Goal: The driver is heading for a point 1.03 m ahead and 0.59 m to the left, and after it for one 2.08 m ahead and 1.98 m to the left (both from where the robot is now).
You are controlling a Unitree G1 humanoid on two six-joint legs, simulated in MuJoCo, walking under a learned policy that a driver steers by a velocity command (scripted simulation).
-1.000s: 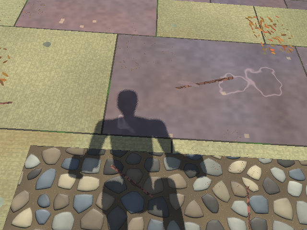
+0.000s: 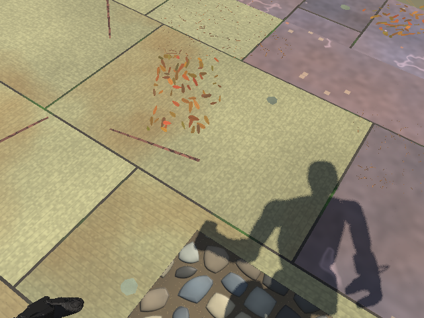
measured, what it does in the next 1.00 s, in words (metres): walks ahead, turning left: right foot, then left foot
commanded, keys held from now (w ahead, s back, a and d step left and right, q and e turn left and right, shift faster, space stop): w+q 0.88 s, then w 0.12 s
